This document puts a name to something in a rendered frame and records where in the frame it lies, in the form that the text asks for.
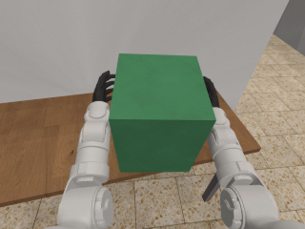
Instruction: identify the right robot hand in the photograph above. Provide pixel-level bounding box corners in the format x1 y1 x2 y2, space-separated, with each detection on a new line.
203 76 220 108

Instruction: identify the robot right upper arm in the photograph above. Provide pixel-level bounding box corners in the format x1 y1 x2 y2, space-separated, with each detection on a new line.
220 185 305 229

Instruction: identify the left robot hand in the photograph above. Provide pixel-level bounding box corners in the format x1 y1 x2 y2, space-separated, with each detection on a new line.
92 71 115 103

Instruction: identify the table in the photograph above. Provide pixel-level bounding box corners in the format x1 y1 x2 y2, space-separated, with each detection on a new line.
0 89 261 208

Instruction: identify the carton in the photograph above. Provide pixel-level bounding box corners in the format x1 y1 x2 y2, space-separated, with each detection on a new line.
109 53 216 173

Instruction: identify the left robot forearm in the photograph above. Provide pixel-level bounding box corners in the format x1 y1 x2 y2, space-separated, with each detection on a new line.
57 101 111 224

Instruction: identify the robot left upper arm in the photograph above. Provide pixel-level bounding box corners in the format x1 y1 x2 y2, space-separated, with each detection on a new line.
43 185 114 229

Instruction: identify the right robot forearm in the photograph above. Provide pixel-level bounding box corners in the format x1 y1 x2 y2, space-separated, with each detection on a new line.
207 107 279 216

